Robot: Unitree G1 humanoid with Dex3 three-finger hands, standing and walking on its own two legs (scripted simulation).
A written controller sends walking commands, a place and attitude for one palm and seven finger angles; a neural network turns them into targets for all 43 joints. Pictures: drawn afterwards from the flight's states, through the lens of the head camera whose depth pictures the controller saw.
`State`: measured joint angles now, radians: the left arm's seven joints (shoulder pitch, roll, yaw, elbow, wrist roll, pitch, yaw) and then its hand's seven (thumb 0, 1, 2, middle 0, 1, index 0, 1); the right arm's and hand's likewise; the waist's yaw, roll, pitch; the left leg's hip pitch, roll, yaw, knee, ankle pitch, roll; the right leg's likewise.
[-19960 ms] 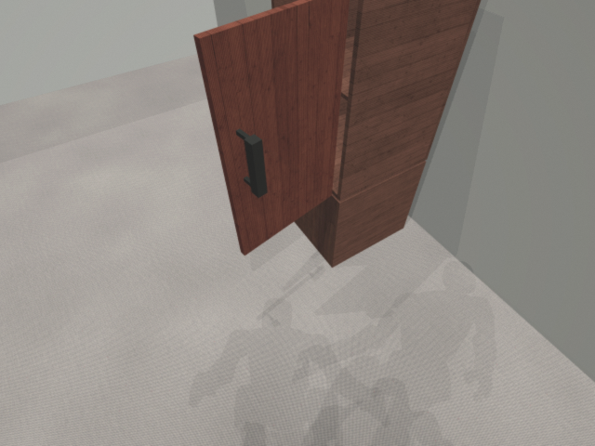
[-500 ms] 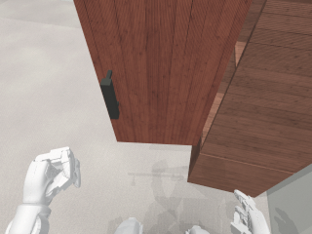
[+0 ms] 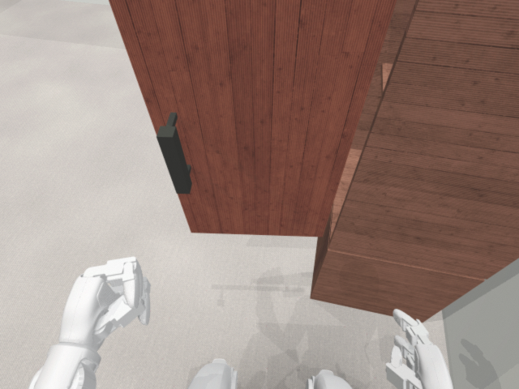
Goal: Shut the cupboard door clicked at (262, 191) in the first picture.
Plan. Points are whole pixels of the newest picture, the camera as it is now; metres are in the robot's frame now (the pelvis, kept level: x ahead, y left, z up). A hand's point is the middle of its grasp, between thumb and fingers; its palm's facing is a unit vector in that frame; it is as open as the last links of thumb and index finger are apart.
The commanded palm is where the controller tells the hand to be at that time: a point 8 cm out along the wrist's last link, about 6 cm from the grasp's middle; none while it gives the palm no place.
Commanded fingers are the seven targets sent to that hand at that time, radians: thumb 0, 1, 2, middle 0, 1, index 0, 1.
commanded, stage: bring the fist close to the handle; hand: left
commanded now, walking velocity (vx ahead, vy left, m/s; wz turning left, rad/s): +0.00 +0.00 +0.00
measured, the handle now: (178, 154) +0.49 +0.19 +0.06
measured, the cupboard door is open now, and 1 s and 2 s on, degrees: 100 100 93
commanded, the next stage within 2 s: push the door shut along its arc in 1.30 s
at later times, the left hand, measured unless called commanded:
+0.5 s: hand (171, 236) +0.32 +0.16 +0.07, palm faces +0.01 -1.00 -0.04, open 3.1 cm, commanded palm +0.30 +0.21 +0.07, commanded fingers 0.00 0.90 0.90 -1.30 -1.50 -1.30 -1.50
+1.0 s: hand (199, 199) +0.39 +0.13 +0.06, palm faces +0.01 -1.00 +0.01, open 3.1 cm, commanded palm +0.36 +0.18 +0.07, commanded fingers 0.00 0.90 0.90 -1.30 -1.50 -1.30 -1.50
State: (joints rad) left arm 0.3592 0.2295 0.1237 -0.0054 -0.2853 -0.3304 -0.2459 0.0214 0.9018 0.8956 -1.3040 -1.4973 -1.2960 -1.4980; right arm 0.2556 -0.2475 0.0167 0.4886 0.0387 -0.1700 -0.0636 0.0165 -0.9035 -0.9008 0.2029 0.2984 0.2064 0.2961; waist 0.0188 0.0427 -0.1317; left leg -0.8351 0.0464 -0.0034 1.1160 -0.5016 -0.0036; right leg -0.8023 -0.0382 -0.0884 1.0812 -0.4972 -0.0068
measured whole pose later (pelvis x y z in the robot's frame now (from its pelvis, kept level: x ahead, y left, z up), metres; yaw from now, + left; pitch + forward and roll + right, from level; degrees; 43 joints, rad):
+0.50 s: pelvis +0.00 +0.00 +0.00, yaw +0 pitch +14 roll -1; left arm 0.00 0.20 0.10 0.21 -0.20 -0.34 -0.10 0.02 0.90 0.90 -1.30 -1.50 -1.30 -1.50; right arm 0.27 -0.25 0.01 0.56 0.03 -0.14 -0.03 0.02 -0.90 -0.90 0.20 0.30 0.21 0.30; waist -0.01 0.03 -0.13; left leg -0.83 0.04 0.02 1.08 -0.49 0.00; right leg -0.81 -0.04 -0.07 1.06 -0.49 0.00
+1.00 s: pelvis +0.01 +0.00 +0.01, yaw -1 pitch +15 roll +0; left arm -0.32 0.16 0.13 0.54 -0.17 -0.35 -0.05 0.02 0.90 0.90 -1.30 -1.50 -1.30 -1.50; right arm 0.26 -0.24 0.00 0.60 0.03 -0.07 -0.02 0.01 -0.91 -0.90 0.20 0.30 0.21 0.30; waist -0.04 0.02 -0.12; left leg -0.84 0.04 0.04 1.05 -0.48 0.00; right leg -0.83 -0.04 -0.05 1.04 -0.47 0.00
